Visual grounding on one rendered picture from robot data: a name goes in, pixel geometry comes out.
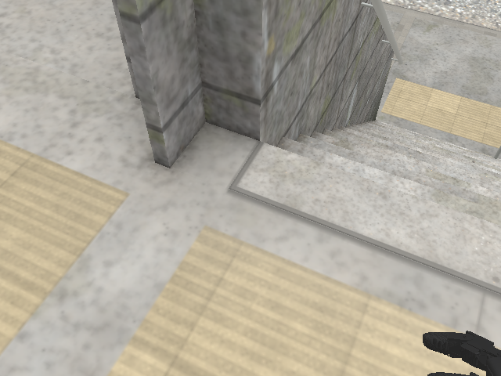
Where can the right robot hand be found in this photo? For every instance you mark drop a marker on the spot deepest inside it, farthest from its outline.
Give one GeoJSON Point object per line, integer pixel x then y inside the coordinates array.
{"type": "Point", "coordinates": [475, 350]}

